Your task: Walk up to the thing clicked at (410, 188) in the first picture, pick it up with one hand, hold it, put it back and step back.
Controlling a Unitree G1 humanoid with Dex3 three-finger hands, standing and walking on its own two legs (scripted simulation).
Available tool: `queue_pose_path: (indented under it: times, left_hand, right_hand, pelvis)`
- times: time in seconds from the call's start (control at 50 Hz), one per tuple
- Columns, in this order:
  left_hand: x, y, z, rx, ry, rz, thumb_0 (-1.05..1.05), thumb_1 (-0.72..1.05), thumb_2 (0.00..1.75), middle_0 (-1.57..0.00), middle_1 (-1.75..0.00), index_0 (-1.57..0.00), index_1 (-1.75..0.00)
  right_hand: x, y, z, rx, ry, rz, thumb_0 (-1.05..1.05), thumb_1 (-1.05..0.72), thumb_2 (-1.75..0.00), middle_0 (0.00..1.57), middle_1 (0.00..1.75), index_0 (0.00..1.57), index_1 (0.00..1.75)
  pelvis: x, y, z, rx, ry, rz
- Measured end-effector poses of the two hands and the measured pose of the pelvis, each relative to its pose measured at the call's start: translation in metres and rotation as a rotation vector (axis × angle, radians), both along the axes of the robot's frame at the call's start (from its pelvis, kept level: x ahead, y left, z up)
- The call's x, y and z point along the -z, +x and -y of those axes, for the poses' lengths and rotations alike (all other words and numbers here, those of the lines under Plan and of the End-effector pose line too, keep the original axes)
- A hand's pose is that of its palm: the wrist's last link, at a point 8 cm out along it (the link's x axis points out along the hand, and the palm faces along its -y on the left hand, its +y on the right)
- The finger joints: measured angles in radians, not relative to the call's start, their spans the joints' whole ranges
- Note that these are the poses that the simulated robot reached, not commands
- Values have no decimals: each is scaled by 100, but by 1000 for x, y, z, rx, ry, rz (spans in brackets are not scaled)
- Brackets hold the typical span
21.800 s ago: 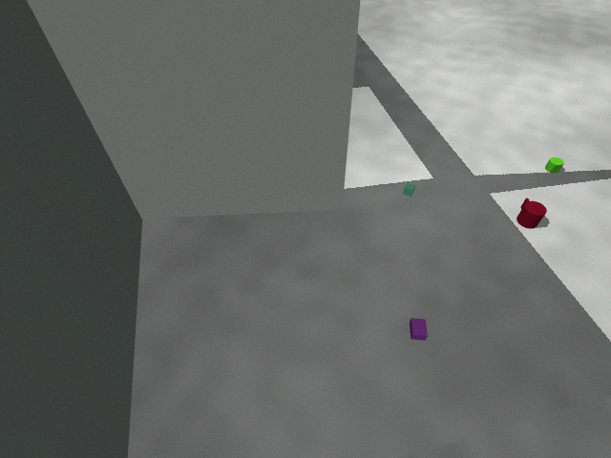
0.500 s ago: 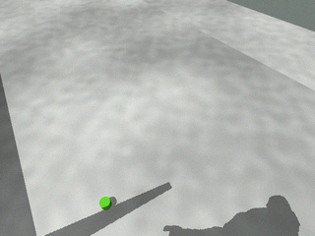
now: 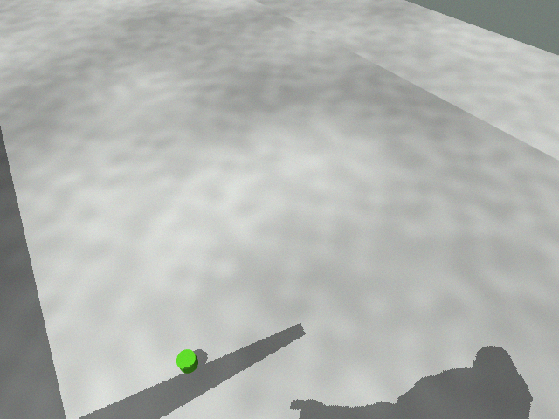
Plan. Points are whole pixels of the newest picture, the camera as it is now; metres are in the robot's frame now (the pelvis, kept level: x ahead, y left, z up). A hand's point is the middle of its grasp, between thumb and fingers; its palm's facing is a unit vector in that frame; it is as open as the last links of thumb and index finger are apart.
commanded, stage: walk up
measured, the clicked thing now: out of the picture +0.04 +1.01 -0.76
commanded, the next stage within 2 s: none
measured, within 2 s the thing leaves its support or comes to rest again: neither
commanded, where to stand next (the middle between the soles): +1.08 +0.00 m, yaw +1 degrees
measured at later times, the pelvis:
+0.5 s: pelvis +0.13 -0.06 -0.01, yaw +2 degrees
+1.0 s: pelvis +0.36 -0.03 -0.01, yaw +2 degrees
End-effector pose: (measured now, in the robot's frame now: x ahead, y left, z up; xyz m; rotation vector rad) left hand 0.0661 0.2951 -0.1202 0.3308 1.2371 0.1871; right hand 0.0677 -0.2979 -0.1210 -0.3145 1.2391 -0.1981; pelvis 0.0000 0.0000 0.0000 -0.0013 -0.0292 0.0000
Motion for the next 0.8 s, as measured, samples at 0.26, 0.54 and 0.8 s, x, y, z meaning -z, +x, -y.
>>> queue_pose_path:
  times: [0.26,0.54,0.8]
  left_hand:
    - [-18,46,-3,41,68,58,1,91,90,-21,-30,-20,-30]
    - [-21,64,29,-100,70,6,1,90,90,-21,-30,-20,-30]
    - [22,198,11,-101,-14,-15,1,90,90,-21,-30,-20,-30]
  right_hand:
    - [10,-2,63,50,0,6,0,-90,-90,21,30,21,30]
    - [2,167,78,-109,25,59,1,-90,-90,20,30,20,30]
    - [-14,356,20,-187,3,255,0,-90,-90,20,30,20,30]
  pelvis:
    - [15,39,36,22,29,8]
    - [9,144,60,-51,-22,19]
    - [26,272,27,-72,-7,20]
